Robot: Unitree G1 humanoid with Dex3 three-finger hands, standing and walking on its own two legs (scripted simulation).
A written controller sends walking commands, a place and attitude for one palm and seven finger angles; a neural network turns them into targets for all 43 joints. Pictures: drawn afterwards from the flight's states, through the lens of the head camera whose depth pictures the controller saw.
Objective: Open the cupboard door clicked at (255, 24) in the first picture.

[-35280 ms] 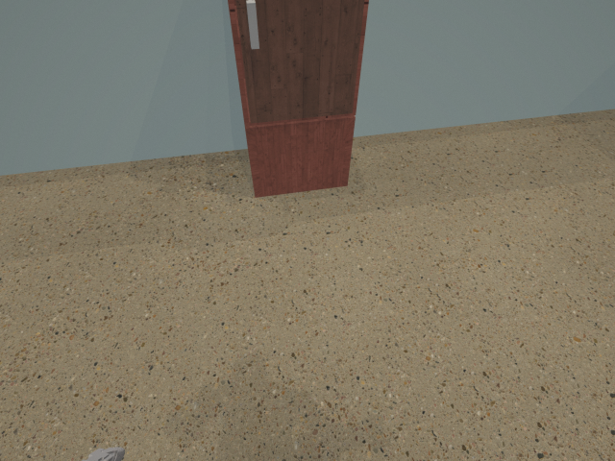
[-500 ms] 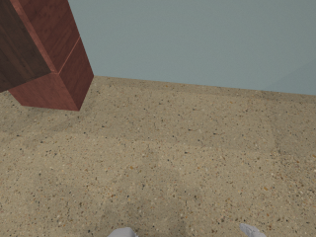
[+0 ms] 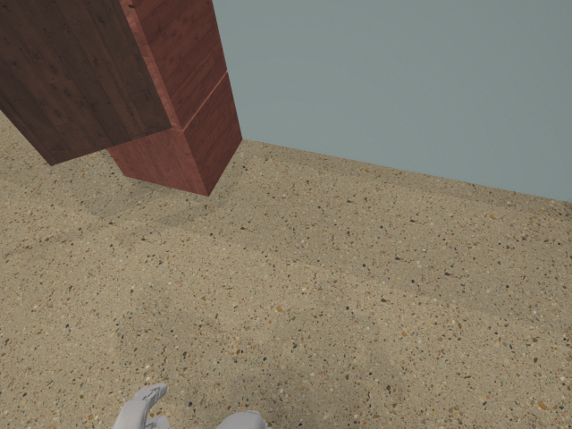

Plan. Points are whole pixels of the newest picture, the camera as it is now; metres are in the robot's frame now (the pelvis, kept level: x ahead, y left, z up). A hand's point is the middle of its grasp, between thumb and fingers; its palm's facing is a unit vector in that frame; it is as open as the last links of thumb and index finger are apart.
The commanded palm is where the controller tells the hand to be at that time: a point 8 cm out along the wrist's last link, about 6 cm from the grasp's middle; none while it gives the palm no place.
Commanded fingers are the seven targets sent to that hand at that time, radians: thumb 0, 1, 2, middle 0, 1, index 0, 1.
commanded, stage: turn to face it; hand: left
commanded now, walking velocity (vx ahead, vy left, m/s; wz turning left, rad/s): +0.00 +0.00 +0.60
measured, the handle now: out of the picture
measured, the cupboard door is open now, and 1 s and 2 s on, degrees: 42 42 42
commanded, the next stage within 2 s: take the last steps up to it in 0.62 s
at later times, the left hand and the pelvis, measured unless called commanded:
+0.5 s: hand out of the picture -0.04 +0.23 -0.18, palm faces +0.35 -0.90 -0.25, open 7.4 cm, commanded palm none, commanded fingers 0.00 0.90 0.90 -0.20 -0.30 -0.20 -0.30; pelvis +0.01 +0.01 +0.00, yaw +17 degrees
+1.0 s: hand out of the picture -0.01 +0.17 -0.14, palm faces +0.47 -0.85 -0.24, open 7.3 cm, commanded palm none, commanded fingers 0.00 0.90 0.90 -0.20 -0.30 -0.20 -0.30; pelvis +0.04 -0.01 +0.02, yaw +26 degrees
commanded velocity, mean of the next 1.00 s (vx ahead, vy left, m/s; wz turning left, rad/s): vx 0.09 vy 0.05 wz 0.33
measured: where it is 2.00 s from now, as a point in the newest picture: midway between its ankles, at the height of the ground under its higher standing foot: (227, 389)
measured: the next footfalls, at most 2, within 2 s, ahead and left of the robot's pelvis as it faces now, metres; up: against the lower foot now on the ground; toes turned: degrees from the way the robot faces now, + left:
left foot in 0.40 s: +0.02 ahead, +0.12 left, +0.00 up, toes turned +20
right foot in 0.82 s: +0.08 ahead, -0.11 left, +0.00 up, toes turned +17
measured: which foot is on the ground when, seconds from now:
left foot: up 0.00-0.38, down 0.40-0.82, up 0.84-1.00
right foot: down 0.00-0.40, up 0.42-0.80, down 0.82-1.00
